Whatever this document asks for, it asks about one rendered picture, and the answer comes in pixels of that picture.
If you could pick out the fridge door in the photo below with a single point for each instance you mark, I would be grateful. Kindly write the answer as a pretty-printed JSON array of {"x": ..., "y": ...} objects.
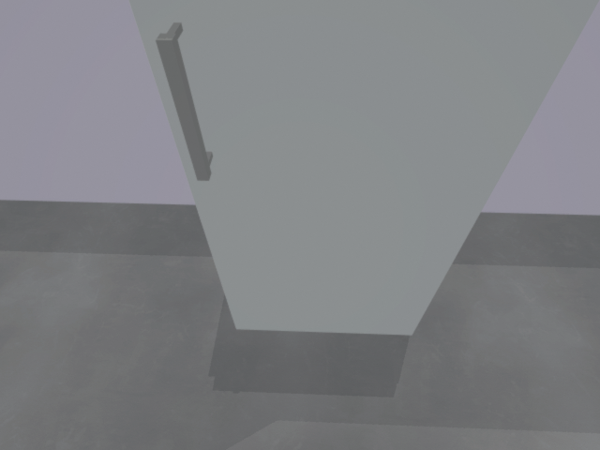
[{"x": 355, "y": 142}]

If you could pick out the handle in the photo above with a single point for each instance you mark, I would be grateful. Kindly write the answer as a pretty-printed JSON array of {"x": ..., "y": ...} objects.
[{"x": 173, "y": 64}]

